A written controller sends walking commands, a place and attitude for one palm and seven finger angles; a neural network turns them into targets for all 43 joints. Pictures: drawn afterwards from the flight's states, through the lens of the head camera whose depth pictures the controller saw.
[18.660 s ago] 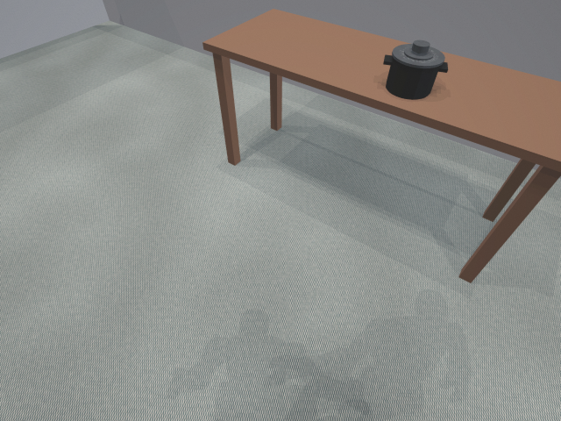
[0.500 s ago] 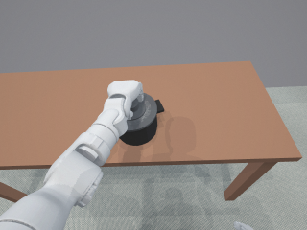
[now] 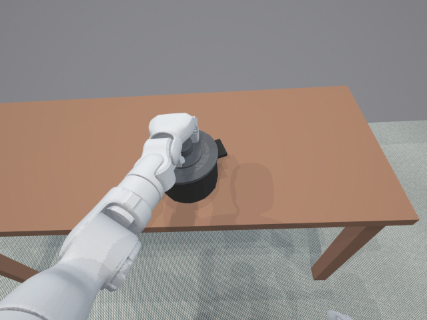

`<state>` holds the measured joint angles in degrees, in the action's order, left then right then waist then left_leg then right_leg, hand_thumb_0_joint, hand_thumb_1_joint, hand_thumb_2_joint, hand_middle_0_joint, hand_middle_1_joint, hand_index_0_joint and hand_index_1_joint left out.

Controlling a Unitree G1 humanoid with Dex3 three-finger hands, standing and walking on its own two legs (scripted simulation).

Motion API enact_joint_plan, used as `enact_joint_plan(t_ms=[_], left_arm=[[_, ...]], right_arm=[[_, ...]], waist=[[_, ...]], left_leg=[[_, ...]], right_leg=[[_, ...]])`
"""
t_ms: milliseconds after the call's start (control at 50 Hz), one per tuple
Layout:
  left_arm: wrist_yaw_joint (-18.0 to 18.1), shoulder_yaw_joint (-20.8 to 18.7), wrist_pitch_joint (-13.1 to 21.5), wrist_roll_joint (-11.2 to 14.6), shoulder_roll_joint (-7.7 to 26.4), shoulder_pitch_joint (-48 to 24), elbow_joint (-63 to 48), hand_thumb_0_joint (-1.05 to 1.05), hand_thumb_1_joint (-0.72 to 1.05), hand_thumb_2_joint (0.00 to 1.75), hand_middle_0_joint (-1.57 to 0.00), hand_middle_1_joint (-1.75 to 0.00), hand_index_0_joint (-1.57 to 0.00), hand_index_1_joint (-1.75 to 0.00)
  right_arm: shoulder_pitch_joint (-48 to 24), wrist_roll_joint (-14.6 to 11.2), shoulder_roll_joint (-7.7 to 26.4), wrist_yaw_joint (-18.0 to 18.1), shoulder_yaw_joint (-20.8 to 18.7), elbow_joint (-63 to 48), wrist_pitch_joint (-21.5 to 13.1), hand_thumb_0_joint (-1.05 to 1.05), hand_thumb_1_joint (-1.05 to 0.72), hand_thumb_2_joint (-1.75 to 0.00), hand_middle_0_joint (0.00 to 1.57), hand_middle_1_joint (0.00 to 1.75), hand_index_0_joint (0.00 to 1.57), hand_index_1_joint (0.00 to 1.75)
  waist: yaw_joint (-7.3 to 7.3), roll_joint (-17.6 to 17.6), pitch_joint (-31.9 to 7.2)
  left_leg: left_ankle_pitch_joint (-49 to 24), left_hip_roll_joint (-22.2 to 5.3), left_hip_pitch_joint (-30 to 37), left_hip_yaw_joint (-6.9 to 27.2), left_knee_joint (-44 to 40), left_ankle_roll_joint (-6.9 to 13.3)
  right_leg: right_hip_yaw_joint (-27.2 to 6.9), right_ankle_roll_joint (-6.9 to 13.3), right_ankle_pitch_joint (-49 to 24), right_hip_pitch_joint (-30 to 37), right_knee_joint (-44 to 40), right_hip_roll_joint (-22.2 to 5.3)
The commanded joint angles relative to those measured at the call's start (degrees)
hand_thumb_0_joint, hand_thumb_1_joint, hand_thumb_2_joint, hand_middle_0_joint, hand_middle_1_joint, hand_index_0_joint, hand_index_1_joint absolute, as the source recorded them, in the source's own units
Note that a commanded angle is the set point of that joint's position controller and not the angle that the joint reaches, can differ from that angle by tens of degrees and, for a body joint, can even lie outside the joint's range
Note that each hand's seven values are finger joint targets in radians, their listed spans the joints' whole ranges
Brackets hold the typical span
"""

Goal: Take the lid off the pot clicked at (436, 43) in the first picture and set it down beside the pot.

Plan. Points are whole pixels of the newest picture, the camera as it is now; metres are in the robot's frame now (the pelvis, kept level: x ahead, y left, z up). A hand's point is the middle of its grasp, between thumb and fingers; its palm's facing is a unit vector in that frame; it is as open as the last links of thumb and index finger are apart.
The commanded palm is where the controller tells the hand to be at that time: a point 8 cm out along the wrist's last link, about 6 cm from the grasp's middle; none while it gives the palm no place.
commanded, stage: close the fingers and squeeze the knob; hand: left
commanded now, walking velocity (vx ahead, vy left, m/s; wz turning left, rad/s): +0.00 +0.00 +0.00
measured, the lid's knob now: (181, 146) +0.48 +0.06 +0.04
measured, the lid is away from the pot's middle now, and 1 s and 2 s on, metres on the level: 0.01 0.01 0.01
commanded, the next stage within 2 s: lift the lid straight up in 0.24 s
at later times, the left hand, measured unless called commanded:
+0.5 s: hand (176, 150) +0.44 +0.07 +0.06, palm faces -0.32 -0.05 -0.95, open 8.1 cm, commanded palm +0.44 +0.08 +0.13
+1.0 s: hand (170, 140) +0.44 +0.08 +0.09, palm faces -0.29 -0.04 -0.96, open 8.1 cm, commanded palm +0.44 +0.08 +0.17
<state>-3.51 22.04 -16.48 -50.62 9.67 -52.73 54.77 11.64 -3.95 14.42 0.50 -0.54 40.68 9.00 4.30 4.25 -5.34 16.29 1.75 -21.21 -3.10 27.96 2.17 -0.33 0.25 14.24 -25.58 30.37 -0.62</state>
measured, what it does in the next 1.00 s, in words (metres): stands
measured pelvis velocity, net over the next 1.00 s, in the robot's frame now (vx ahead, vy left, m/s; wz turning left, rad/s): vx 0.00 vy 0.01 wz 0.01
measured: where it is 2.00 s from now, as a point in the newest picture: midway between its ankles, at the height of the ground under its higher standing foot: outside the picture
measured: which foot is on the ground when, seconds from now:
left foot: down 0.00-1.00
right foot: down 0.00-1.00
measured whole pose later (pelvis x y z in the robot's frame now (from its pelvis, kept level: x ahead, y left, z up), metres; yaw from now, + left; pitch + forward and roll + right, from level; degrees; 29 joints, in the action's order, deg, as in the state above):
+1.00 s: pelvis +0.00 +0.01 +0.00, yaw +1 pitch +7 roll +1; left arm -7.6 22.8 -17.0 -49.4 11.2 -54.6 51.5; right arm 10.7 -4.3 14.6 0.7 0.1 40.9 6.0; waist 3.7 4.8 -4.4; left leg 15.3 2.5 -18.2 -2.7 26.0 2.6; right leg 0.0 -0.2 13.6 -22.5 28.8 -1.4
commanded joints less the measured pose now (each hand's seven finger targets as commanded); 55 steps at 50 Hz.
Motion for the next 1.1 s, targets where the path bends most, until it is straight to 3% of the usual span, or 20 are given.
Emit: enact_joint_plan(t_ms=[0, 20, 60, 100, 140, 200, 320, 360, 400, 440, 520, 580, 620, 660, 800, 860, 920, 980, 1020, 1080], left_arm=[[1.56, -2.02, 0.43, -1.09, 6.25, -27.72, -10.97, 0.00, 0.46, 0.99, -0.75, -0.98, -0.73, -0.97], [1.32, -1.71, 0.41, -0.76, 5.19, -27.50, -9.98, 0.00, 0.47, 0.99, -0.75, -0.98, -0.73, -0.97], [1.60, -3.78, -0.04, -1.02, 8.32, -28.33, -8.72, 0.00, 0.49, 1.00, -0.76, -0.99, -0.74, -0.97], [1.59, -2.99, -0.34, -0.99, 7.39, -28.59, -8.22, 0.00, 0.51, 1.00, -0.76, -0.99, -0.75, -0.98], [1.56, -4.75, 0.06, -1.21, 9.39, -27.98, -8.07, 0.00, 0.54, 1.01, -0.77, -1.00, -0.76, -0.98], [1.47, -2.48, 0.43, -1.31, 6.77, -28.98, -9.73, 0.00, 0.57, 1.02, -0.79, -1.01, -0.77, -0.99], [1.70, -5.60, 0.44, -1.10, 9.98, -28.00, -8.28, 0.00, 0.60, 1.03, -0.80, -1.01, -0.79, -1.00], [1.72, -4.54, 0.53, -1.15, 9.59, -29.49, -9.81, 0.00, 0.60, 1.03, -0.80, -1.02, -0.79, -1.00], [2.03, -5.77, 0.70, -1.50, 11.83, -31.40, -11.39, 0.00, 0.61, 1.03, -0.80, -1.02, -0.79, -1.00], [2.22, -5.59, 1.51, -1.56, 11.64, -32.22, -13.90, 0.00, 0.61, 1.03, -0.80, -1.02, -0.79, -1.00], [2.43, -5.68, 1.64, -1.23, 11.88, -33.19, -16.99, 0.00, 0.61, 1.03, -0.80, -1.02, -0.79, -1.00], [2.30, -2.84, 0.31, -1.16, 8.91, -33.77, -13.93, 0.00, 0.61, 1.03, -0.80, -1.02, -0.79, -1.00], [2.62, -7.81, 0.61, -0.50, 14.74, -34.85, -15.98, 0.00, 0.61, 1.03, -0.80, -1.02, -0.79, -1.00], [2.11, -5.13, 0.62, -0.78, 12.04, -35.46, -16.43, 0.00, 0.61, 1.03, -0.80, -1.02, -0.79, -1.00], [0.04, -4.06, 0.00, -0.21, 10.88, -34.28, -15.35, 0.00, 0.61, 1.03, -0.80, -1.02, -0.79, -1.00], [-0.43, -5.11, 0.90, -0.29, 13.08, -36.58, -19.65, 0.00, 0.61, 1.03, -0.80, -1.02, -0.79, -1.00], [-1.23, -3.26, 0.00, -0.28, 10.29, -36.52, -16.52, 0.00, 0.61, 1.03, -0.80, -1.02, -0.79, -1.00], [-1.32, -3.93, -0.33, 0.08, 11.75, -38.87, -16.22, 0.00, 0.61, 1.03, -0.80, -1.02, -0.79, -1.00], [-1.44, -5.88, 0.55, 0.39, 14.12, -40.71, -19.50, 0.00, 0.61, 1.03, -0.80, -1.02, -0.79, -1.00], [-1.80, -3.69, 0.11, -0.75, 12.15, -39.74, -17.36, 0.00, 0.61, 1.03, -0.80, -1.02, -0.79, -1.00]], right_arm=[[-2.03, 0.16, 5.89, 0.10, -1.69, -6.78, -2.06, 0.00, -0.90, -0.90, 0.20, 0.30, 0.20, 0.30], [-2.01, 0.14, 5.88, 0.12, -1.82, -6.85, -2.04, 0.00, -0.90, -0.90, 0.20, 0.30, 0.20, 0.30], [-1.57, 0.23, 6.38, 0.33, -1.66, -6.20, -1.85, 0.00, -0.90, -0.90, 0.20, 0.30, 0.20, 0.30], [-1.79, 0.13, 6.27, 0.57, -1.47, -6.36, -1.88, 0.00, -0.90, -0.90, 0.20, 0.30, 0.20, 0.30], [-1.82, 0.29, 6.48, 0.86, -1.48, -6.46, -1.98, 0.00, -0.90, -0.90, 0.20, 0.30, 0.20, 0.30], [-1.71, 0.25, 6.02, 0.68, -1.64, -6.80, -2.21, 0.00, -0.90, -0.90, 0.20, 0.30, 0.20, 0.30], [-1.35, 0.27, 6.52, 1.00, -1.55, -6.62, -2.08, 0.00, -0.90, -0.90, 0.20, 0.30, 0.20, 0.30], [-1.67, 0.17, 6.27, 1.18, -1.44, -6.95, -2.30, 0.00, -0.90, -0.90, 0.20, 0.30, 0.20, 0.30], [-1.59, 0.13, 6.25, 1.30, -1.38, -6.77, -2.57, 0.00, -0.90, -0.90, 0.20, 0.30, 0.20, 0.30], [-1.78, 0.23, 5.81, 1.25, -1.59, -7.17, -3.25, 0.00, -0.90, -0.90, 0.20, 0.30, 0.20, 0.30], [-1.79, 0.10, 5.65, 0.81, -1.77, -7.26, -3.85, 0.00, -0.90, -0.90, 0.20, 0.30, 0.20, 0.30], [-1.82, -0.18, 5.74, 0.57, -1.60, -6.15, -4.13, 0.00, -0.90, -0.90, 0.20, 0.30, 0.20, 0.30], [-1.87, 0.13, 6.16, 0.83, -1.46, -6.36, -4.62, 0.00, -0.90, -0.90, 0.20, 0.30, 0.20, 0.30], [-1.94, 0.11, 5.77, 0.88, -1.41, -6.23, -4.98, 0.00, -0.90, -0.90, 0.20, 0.30, 0.20, 0.30], [-2.69, -0.08, 5.96, 0.48, -1.23, -6.45, -5.18, 0.00, -0.90, -0.90, 0.20, 0.30, 0.20, 0.30], [-3.14, -0.02, 5.79, 0.40, -1.17, -7.01, -5.56, 0.00, -0.90, -0.90, 0.20, 0.30, 0.20, 0.30], [-3.18, -0.21, 5.90, 0.37, -1.00, -6.62, -5.04, 0.00, -0.90, -0.90, 0.20, 0.30, 0.20, 0.30], [-3.43, -0.26, 6.00, 0.60, -0.84, -6.54, -5.31, 0.00, -0.90, -0.90, 0.20, 0.30, 0.20, 0.30], [-3.70, -0.03, 5.89, 0.88, -0.80, -7.20, -5.90, 0.00, -0.90, -0.90, 0.20, 0.30, 0.20, 0.30], [-3.50, -0.09, 5.67, 0.64, -0.76, -6.83, -5.98, 0.00, -0.90, -0.90, 0.20, 0.30, 0.20, 0.30]], waist=[[0.67, -7.59, -23.16], [0.92, -8.84, -22.11], [0.93, -8.86, -21.32], [1.10, -9.18, -20.98], [0.72, -9.50, -21.89], [0.94, -8.62, -22.88], [0.67, -10.39, -22.08], [0.87, -8.99, -22.23], [0.67, -7.69, -23.28], [0.33, -6.04, -25.31], [0.29, -7.62, -26.88], [1.07, -6.67, -22.80], [-0.13, -7.10, -25.63], [0.57, -7.13, -25.59], [0.38, -8.68, -23.78], [-0.03, -6.83, -26.61], [0.54, -8.01, -22.08], [0.62, -8.24, -22.27], [0.01, -7.34, -25.56], [0.29, -7.99, -24.33]], left_leg=[[-20.19, -0.47, 8.20, 1.43, -1.00, 1.29], [-20.46, -0.46, 7.71, 1.35, -0.79, 1.46], [-18.08, -0.42, 6.60, 1.05, -1.16, 1.38], [-16.84, -0.35, 6.30, 1.05, -1.52, 1.35], [-17.12, -0.34, 6.18, 1.04, -1.43, 1.40], [-19.51, -0.46, 7.77, 1.31, -1.06, 1.41], [-17.74, -0.50, 5.84, 1.15, -1.56, 1.42], [-17.38, -0.39, 6.51, 0.92, -1.78, 1.49], [-17.13, -0.43, 7.41, 1.09, -1.94, 1.45], [-20.05, -0.54, 9.33, 1.68, -1.65, 1.51], [-23.23, -0.71, 10.58, 2.19, -1.41, 1.65], [-20.35, -0.78, 10.67, 2.11, -2.09, 1.43], [-20.57, -0.52, 10.59, 2.26, -2.28, 1.51], [-20.74, -0.45, 11.24, 2.07, -2.33, 1.59], [-20.58, -0.43, 11.12, 2.33, -2.74, 1.50], [-22.65, -0.31, 12.95, 2.85, -2.46, 1.49], [-21.44, -0.36, 11.20, 2.53, -2.91, 1.41], [-18.59, -0.23, 11.70, 2.71, -3.39, 1.37], [-20.18, -0.07, 12.79, 2.91, -3.12, 1.45], [-21.09, -0.27, 13.06, 3.12, -3.10, 1.33]], right_leg=[[1.16, 1.70, -24.60, 13.24, -0.53, 0.60], [1.15, 1.67, -24.72, 12.80, -0.89, 0.68], [0.92, 1.57, -23.70, 13.07, -0.89, 0.67], [0.97, 1.50, -22.38, 12.73, -1.10, 0.59], [0.74, 1.54, -22.72, 13.62, -1.00, 0.53], [1.11, 1.61, -23.97, 13.12, -0.70, 0.60], [0.78, 1.56, -23.35, 14.19, -1.19, 0.47], [0.59, 1.45, -23.24, 14.12, -1.36, 0.44], [0.46, 1.53, -22.75, 14.41, -1.39, 0.42], [0.61, 1.72, -24.47, 14.99, -1.02, 0.44], [0.64, 1.60, -26.83, 16.40, -1.24, 0.49], [1.25, 1.58, -23.47, 12.73, -1.65, 0.83], [0.67, 1.65, -24.54, 16.08, -1.55, 0.50], [0.73, 1.49, -25.30, 15.72, -1.68, 0.43], [1.12, 1.38, -24.74, 15.34, -1.90, 0.40], [0.91, 1.56, -26.15, 16.68, -1.44, 0.19], [1.32, 1.62, -24.98, 14.58, -2.06, 0.29], [1.31, 1.50, -22.22, 14.15, -2.16, 0.35], [0.81, 1.59, -23.93, 16.57, -1.94, 0.02], [1.22, 1.63, -24.02, 15.42, -1.86, 0.23]])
